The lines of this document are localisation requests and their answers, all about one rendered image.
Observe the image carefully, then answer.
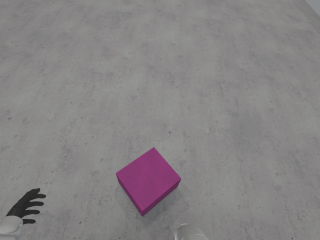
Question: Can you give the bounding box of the robot right thigh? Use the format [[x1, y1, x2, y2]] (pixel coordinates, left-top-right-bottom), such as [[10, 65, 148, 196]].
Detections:
[[173, 224, 209, 240]]

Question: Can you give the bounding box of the carton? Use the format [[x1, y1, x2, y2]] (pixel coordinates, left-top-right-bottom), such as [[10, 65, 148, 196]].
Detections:
[[116, 147, 181, 217]]

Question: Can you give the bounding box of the left robot forearm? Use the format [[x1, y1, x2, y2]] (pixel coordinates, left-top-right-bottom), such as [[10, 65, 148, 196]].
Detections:
[[0, 215, 23, 240]]

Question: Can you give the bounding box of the robot left hand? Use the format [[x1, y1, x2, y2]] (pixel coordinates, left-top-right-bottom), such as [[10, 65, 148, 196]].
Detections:
[[6, 188, 46, 225]]

